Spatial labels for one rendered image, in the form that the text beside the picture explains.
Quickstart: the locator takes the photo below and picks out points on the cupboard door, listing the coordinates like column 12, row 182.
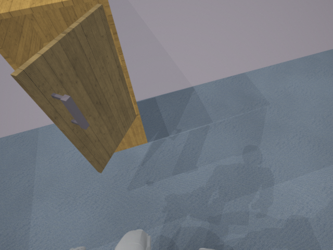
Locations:
column 82, row 62

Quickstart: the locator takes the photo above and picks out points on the robot left thigh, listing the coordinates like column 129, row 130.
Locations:
column 135, row 240

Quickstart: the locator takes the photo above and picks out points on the handle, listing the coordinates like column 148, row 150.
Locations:
column 79, row 119

